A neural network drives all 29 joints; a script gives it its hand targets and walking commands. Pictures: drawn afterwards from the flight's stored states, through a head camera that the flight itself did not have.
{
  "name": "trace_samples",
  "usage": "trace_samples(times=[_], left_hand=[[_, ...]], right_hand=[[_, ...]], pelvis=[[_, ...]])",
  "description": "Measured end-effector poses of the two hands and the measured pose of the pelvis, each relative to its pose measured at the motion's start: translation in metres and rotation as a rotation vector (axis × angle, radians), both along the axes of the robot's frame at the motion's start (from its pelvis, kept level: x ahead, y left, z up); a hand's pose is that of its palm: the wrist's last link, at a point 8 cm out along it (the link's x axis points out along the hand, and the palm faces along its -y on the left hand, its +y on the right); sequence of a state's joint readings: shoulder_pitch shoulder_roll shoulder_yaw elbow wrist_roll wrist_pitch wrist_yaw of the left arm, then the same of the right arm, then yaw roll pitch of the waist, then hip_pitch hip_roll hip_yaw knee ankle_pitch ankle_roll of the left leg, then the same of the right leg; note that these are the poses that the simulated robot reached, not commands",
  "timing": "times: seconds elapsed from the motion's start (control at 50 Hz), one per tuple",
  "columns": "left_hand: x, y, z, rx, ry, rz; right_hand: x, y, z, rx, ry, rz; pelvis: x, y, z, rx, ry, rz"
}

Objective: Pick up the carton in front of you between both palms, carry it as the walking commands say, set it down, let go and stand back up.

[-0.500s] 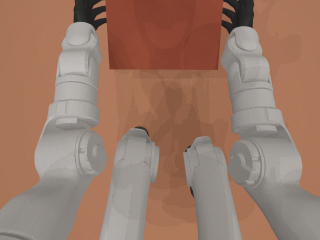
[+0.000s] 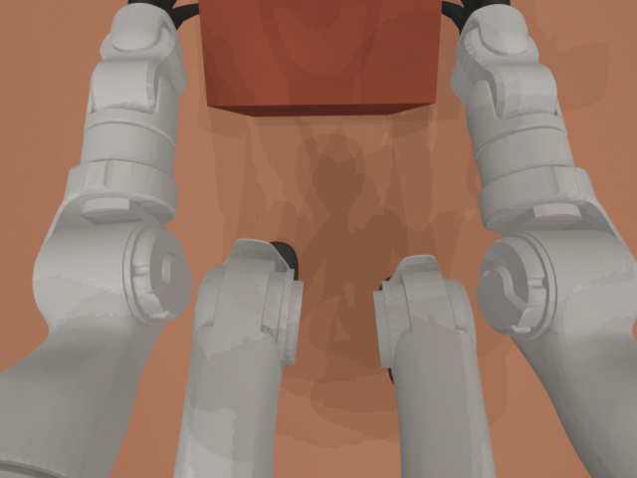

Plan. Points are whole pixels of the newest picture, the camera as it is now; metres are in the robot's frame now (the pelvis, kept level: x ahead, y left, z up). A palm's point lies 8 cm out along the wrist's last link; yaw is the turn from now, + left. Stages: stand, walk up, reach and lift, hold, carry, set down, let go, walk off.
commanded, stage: set down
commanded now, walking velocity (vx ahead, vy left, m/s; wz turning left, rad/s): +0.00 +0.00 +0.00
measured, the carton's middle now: (319, 21) +0.56 +0.08 -0.26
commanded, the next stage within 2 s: none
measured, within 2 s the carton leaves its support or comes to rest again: neither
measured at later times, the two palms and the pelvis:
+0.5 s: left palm (155, 6) +0.53 +0.24 -0.17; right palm (482, 0) +0.57 -0.07 -0.17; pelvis +0.01 -0.01 -0.01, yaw +0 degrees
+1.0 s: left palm (144, 53) +0.49 +0.26 -0.22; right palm (497, 40) +0.55 -0.11 -0.21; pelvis +0.00 +0.00 -0.02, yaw +1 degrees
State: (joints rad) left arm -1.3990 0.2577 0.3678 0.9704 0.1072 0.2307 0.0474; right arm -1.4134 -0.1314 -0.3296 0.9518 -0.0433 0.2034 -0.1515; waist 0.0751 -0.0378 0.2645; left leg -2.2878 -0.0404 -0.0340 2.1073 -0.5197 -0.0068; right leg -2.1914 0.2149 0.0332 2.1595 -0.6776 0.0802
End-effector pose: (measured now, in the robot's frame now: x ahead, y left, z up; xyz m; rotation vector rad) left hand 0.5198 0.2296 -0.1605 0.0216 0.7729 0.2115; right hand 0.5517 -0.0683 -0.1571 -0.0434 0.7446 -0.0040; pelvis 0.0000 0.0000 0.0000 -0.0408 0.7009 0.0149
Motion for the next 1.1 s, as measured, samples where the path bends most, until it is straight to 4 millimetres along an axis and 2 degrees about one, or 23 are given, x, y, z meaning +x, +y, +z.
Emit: trace_samples(times=[0.26, 0.5, 0.84, 0.92, 0.98, 1.04, 1.1], left_hand=[[-0.001, 0.001, -0.004, -0.029, -0.016, -0.006], [0.009, 0.006, -0.013, -0.051, -0.042, -0.024], [0.006, 0.007, -0.018, -0.054, -0.051, -0.04], [-0.009, 0.012, -0.04, -0.012, 0.027, -0.035], [-0.024, 0.029, -0.054, 0.019, 0.055, 0.031], [-0.026, 0.046, -0.055, 0.044, 0.027, 0.075], [-0.015, 0.051, -0.045, 0.042, -0.03, 0.074]], right_hand=[[0.004, -0.001, -0.003, 0.011, -0.017, 0.04], [0.014, -0.004, -0.014, 0.047, -0.043, 0.032], [0.013, -0.006, -0.017, 0.038, -0.054, 0.078], [0.004, -0.017, -0.035, -0.034, -0.011, 0.099], [-0.004, -0.036, -0.052, -0.063, 0.021, 0.061], [-0.006, -0.049, -0.058, -0.062, 0.014, 0.029], [-0.003, -0.053, -0.053, -0.058, -0.018, 0.023]], pelvis=[[-0.006, -0.011, -0.009, 0.028, -0.056, -0.008], [0.006, -0.007, -0.008, 0.02, -0.016, -0.009], [-0.001, -0.006, -0.015, 0.022, -0.069, -0.009], [-0.002, -0.005, -0.014, 0.02, -0.082, -0.008], [-0.002, -0.005, -0.014, 0.022, -0.089, -0.008], [-0.004, -0.004, -0.017, 0.029, -0.095, -0.01], [-0.006, -0.003, -0.022, 0.032, -0.107, -0.012]])
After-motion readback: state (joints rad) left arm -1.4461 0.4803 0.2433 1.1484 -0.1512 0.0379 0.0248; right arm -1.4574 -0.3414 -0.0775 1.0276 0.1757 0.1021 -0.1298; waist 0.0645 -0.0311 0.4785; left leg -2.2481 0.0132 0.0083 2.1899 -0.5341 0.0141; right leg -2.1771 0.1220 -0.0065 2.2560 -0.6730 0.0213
